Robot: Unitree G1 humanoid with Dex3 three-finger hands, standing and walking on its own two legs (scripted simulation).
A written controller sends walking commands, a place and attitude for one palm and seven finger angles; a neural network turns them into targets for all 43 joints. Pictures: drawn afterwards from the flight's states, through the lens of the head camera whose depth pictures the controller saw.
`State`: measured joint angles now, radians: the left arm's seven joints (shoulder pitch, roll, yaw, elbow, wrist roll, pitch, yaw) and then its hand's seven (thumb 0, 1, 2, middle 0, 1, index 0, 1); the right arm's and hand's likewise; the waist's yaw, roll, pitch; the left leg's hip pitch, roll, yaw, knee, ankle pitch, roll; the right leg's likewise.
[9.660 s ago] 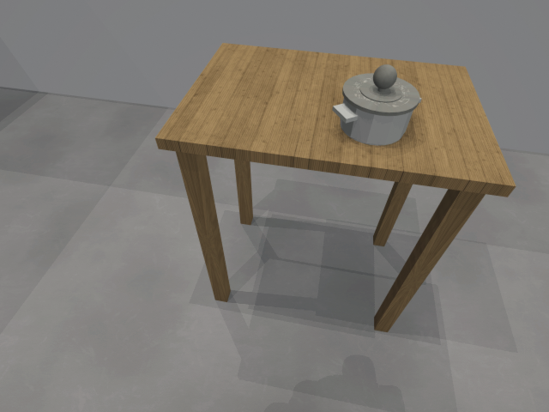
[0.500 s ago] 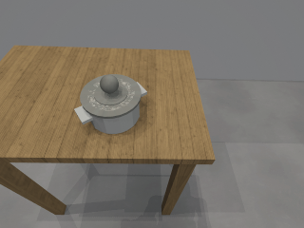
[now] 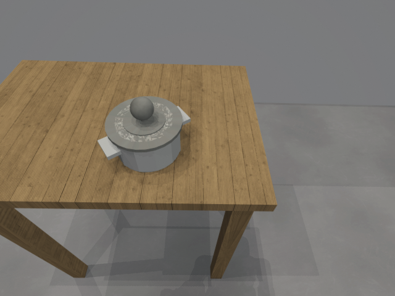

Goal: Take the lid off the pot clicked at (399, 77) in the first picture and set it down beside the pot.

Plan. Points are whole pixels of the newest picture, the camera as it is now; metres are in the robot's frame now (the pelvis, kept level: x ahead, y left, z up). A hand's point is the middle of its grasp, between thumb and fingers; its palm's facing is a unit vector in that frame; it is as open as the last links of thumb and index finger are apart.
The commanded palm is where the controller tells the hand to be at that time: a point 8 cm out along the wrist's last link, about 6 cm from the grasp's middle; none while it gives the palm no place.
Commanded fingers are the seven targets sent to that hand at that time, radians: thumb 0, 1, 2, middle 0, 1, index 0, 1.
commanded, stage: lift the closed hand beside the body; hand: left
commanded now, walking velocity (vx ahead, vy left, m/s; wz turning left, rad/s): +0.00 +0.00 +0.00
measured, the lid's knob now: (142, 108) +0.42 +0.15 +0.16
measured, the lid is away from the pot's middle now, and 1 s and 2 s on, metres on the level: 0.00 0.00 0.00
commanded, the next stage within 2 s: raise the hand higher, near the body in 0.70 s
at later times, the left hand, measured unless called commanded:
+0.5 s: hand out of the picture +0.08 +0.19 +0.00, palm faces +0.25 -0.92 -0.29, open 4.3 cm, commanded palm +0.04 +0.24 +0.04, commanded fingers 0.00 0.90 0.90 -1.17 -1.36 -1.17 -1.36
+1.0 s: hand out of the picture +0.06 +0.22 +0.10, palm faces +0.30 -0.86 -0.42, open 3.1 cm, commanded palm +0.00 +0.25 +0.13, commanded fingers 0.00 0.90 0.90 -1.30 -1.50 -1.30 -1.50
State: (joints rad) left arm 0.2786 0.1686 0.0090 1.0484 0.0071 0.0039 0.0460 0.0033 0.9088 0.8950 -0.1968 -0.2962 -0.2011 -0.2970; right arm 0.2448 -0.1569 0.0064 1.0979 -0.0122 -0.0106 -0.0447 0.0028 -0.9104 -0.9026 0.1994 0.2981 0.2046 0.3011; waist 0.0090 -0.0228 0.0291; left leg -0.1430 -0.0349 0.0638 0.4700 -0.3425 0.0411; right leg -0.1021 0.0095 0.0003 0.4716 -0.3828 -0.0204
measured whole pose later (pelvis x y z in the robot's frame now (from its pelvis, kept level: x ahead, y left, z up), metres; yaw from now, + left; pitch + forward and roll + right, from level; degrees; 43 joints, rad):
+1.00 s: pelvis -0.08 -0.01 +0.01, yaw +1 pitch -5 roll +0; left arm 0.72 0.30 0.19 -0.40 -0.02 -0.12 0.06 0.01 0.90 0.90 -1.29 -1.49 -1.29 -1.49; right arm 0.24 -0.21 0.01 0.65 -0.01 -0.17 -0.06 0.01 -0.90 -0.90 0.20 0.30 0.21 0.30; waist 0.06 0.07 0.03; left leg -0.12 -0.01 0.03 0.42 -0.20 0.03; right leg -0.06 0.03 -0.05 0.38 -0.23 -0.03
